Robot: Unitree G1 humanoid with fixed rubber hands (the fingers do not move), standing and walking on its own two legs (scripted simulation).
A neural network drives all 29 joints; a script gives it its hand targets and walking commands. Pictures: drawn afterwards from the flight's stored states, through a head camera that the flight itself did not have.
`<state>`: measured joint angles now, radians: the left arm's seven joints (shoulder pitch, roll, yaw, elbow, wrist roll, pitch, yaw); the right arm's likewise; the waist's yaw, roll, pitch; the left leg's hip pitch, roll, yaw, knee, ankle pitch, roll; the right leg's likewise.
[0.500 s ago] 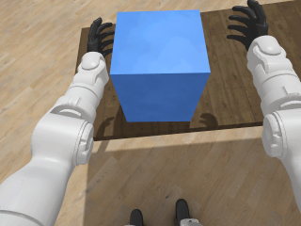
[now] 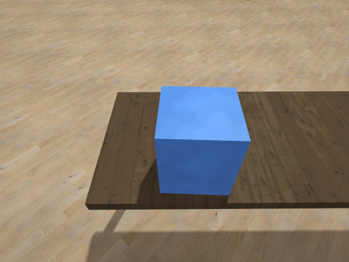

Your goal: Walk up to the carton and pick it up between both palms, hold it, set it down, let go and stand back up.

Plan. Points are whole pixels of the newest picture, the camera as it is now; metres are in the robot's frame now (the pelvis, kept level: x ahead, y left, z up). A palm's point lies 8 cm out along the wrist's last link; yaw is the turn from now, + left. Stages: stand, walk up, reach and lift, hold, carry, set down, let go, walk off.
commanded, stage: stand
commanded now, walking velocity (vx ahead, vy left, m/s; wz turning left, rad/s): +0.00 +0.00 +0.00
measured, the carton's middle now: (196, 142) +0.45 -0.03 +0.00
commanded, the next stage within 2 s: none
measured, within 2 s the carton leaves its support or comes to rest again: neither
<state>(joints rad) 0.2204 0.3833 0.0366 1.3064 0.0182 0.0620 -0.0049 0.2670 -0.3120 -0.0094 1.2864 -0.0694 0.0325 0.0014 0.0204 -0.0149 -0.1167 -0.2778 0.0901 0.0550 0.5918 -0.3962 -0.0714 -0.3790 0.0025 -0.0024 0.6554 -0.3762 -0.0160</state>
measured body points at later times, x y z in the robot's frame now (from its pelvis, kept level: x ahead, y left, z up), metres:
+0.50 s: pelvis +0.05 +0.05 +0.01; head -0.06 +0.08 +0.44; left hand +0.09 +0.28 -0.15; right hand +0.08 -0.22 -0.12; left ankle -0.06 +0.15 -0.72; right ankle -0.02 -0.12 -0.72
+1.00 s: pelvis +0.02 +0.08 +0.01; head -0.05 +0.10 +0.46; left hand -0.04 +0.31 -0.16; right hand -0.05 -0.15 -0.14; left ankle -0.06 +0.15 -0.72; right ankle -0.01 -0.12 -0.72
